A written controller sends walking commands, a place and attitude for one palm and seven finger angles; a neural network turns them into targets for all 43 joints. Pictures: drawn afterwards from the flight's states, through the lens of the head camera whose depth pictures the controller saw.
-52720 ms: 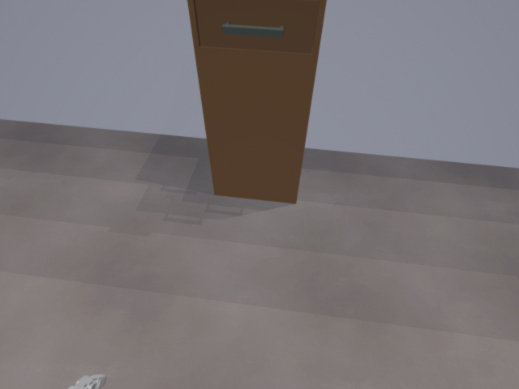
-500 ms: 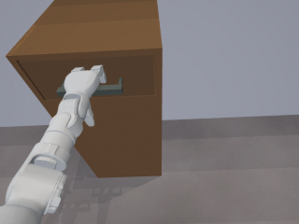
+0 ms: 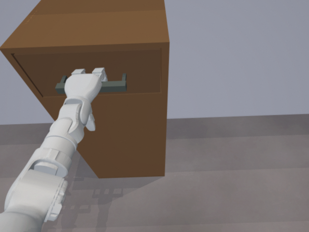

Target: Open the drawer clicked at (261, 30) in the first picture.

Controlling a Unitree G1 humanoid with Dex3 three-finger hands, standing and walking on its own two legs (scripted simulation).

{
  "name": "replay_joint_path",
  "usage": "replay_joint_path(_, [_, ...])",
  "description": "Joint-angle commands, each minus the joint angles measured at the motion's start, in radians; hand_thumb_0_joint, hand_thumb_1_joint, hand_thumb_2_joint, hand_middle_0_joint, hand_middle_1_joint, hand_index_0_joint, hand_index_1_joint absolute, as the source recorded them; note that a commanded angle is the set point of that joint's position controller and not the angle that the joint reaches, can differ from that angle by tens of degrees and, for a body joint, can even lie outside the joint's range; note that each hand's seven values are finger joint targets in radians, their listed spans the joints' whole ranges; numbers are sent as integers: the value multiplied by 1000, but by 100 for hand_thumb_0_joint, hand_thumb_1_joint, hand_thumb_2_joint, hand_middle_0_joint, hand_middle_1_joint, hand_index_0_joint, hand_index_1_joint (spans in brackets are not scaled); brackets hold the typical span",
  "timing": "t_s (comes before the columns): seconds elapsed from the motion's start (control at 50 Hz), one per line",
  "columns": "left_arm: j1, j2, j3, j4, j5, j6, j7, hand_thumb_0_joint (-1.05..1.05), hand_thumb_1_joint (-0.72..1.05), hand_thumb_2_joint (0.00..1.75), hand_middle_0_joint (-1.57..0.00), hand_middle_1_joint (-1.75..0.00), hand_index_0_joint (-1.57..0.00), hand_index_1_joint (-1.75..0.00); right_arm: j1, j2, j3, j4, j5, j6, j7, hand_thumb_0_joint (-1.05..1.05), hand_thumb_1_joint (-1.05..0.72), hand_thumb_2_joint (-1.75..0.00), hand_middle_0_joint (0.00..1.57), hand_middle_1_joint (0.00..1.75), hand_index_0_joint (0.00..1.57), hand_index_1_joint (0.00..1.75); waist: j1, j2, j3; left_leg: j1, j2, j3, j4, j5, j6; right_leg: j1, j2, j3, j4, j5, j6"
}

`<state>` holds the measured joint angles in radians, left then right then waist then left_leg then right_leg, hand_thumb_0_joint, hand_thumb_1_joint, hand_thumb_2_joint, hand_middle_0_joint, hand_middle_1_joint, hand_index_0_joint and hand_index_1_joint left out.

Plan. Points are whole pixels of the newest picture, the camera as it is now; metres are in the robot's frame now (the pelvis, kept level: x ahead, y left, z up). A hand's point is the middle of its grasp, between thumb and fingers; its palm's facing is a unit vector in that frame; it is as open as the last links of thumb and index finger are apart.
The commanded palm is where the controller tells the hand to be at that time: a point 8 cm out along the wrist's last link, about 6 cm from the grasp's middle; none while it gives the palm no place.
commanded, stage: lower the fingers behind the handle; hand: left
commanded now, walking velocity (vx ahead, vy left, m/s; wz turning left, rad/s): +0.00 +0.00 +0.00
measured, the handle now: (93, 82) +0.50 +0.18 +0.11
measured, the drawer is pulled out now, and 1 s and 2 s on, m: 0.00 0.00 0.02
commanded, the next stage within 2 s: close the thumb around the handle in 0.12 s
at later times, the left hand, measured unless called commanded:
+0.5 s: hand (89, 101) +0.45 +0.19 +0.08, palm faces +0.00 -0.04 -1.00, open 11.6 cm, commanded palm +0.43 +0.20 +0.14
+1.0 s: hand (90, 99) +0.46 +0.19 +0.08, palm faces -0.03 -0.04 -1.00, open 5.3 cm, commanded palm +0.43 +0.20 +0.14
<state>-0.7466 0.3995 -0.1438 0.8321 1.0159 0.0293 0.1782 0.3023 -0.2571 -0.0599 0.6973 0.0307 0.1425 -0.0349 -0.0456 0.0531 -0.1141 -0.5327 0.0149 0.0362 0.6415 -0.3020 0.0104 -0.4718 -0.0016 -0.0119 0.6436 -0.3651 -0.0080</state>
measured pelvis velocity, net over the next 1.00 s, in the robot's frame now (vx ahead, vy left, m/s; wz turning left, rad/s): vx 0.01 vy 0.00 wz -0.01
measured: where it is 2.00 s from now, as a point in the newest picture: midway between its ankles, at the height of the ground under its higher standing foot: outside the picture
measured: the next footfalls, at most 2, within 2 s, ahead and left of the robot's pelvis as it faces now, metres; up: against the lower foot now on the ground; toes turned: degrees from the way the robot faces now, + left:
none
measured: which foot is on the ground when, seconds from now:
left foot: down 0.00-1.00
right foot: down 0.00-1.00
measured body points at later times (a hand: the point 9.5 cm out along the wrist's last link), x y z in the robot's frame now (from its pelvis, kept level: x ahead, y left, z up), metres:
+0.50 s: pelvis +0.00 +0.00 +0.00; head +0.04 -0.02 +0.45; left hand +0.44 +0.19 +0.14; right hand +0.08 -0.27 -0.13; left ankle +0.00 +0.12 -0.72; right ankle -0.03 -0.12 -0.72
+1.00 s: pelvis +0.01 +0.00 +0.00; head +0.05 -0.02 +0.45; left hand +0.45 +0.19 +0.14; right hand +0.08 -0.26 -0.13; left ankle +0.00 +0.12 -0.72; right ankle -0.03 -0.12 -0.72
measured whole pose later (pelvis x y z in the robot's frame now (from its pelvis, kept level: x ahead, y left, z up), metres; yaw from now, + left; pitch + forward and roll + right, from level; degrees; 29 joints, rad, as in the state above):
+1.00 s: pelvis +0.01 +0.00 +0.00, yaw +0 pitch +11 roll +0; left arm -0.70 0.41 -0.12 0.79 1.01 0.02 0.13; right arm 0.29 -0.25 -0.05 0.67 0.03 0.15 -0.04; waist -0.04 0.06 -0.12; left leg -0.50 0.02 0.04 0.63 -0.31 0.01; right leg -0.44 0.00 0.00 0.63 -0.37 -0.01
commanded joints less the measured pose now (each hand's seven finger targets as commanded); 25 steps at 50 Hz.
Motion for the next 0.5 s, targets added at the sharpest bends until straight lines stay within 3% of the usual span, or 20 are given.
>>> replay_joint_path(0.0, [-446, 249, 101, -128, -2, 27, 16, 0, -50, 30, -30, -120, -30, -120, 14, -136, -34, -102, -1, -21, -15, 0, -90, -90, 20, 30, 20, 30, -16, -99, -307, 212, -31, 14, -48, 302, 39, 110, 35, -4, -84, 368, -20])
replay_joint_path(0.12, [-381, 242, 104, -163, 1, 2, -5, 0, -50, 30, -30, -120, -30, -120, 3, -128, -33, -125, -1, -19, -17, 0, -90, -90, 20, 30, 20, 30, 6, -69, -309, 230, -32, 17, -54, 326, 36, 121, 37, -6, -82, 376, -25])
replay_joint_path(0.2, [-402, 222, 90, -188, -2, -20, -5, 0, -50, 30, -30, -120, -30, -120, 0, -127, -34, -129, 0, -24, -15, 0, -90, -90, 20, 30, 20, 30, -4, -69, -284, 235, -27, 12, -58, 303, 36, 96, 38, -7, -88, 344, -24])
replay_joint_path(0.28, [-404, 248, 113, -218, 3, -34, 8, 0, -28, 40, -32, -122, -32, -122, 2, -126, -39, -127, -3, -30, -17, 0, -90, -90, 20, 30, 20, 30, 3, -63, -336, 255, -29, 13, -51, 332, 38, 114, 37, -1, -80, 369, -25])
replay_joint_path(0.3, [-387, 235, 107, -217, -1, -32, 10, 0, -22, 42, -32, -123, -32, -123, 2, -124, -40, -128, -3, -30, -15, 0, -90, -90, 20, 30, 20, 30, 6, -45, -332, 258, -30, 16, -49, 334, 36, 111, 39, -4, -79, 370, -26])
replay_joint_path(0.36, [-386, 265, 132, -210, 1, -26, 17, 0, -5, 49, -33, -125, -33, -125, 2, -131, -39, -120, -4, -30, -13, 0, -90, -90, 20, 30, 20, 30, 5, -69, -331, 247, -30, 17, -45, 345, 36, 125, 38, -2, -81, 386, -25])
replay_joint_path(0.44, [-397, 207, 83, -229, 3, -8, 22, 0, 17, 59, -35, -127, -35, -127, -6, -126, -42, -120, -2, -30, -7, 0, -90, -90, 20, 30, 20, 30, -2, -39, -320, 270, -28, 16, -44, 368, 32, 95, 42, -11, -76, 394, -27])
replay_joint_path(0.48, [-391, 223, 97, -240, 2, -4, 21, 0, 28, 64, -36, -128, -36, -128, -6, -128, -45, -120, -1, -29, -6, 0, -90, -90, 20, 30, 20, 30, 2, -34, -338, 277, -29, 15, -41, 383, 34, 107, 42, -8, -74, 404, -27])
